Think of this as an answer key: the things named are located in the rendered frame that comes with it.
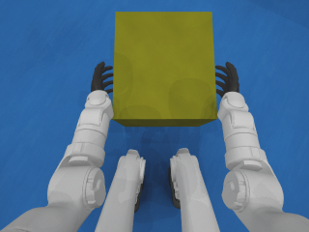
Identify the right robot upper arm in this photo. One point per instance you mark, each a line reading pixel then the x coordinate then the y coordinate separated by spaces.
pixel 257 200

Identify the robot right forearm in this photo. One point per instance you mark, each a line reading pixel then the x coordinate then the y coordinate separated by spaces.
pixel 243 149

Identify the right robot hand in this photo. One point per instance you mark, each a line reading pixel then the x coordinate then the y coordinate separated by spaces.
pixel 231 80

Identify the left robot upper arm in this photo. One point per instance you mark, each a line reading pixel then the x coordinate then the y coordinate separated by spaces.
pixel 73 193

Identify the carton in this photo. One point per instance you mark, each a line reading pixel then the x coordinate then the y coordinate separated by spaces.
pixel 164 70

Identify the left robot hand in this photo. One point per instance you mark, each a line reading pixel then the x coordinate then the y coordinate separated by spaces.
pixel 97 81

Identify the left robot thigh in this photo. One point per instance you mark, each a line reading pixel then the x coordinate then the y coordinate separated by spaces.
pixel 117 213

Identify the robot left forearm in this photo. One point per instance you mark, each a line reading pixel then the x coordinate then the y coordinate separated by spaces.
pixel 87 146

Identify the right robot foot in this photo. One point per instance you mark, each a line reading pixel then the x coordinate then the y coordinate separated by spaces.
pixel 176 202

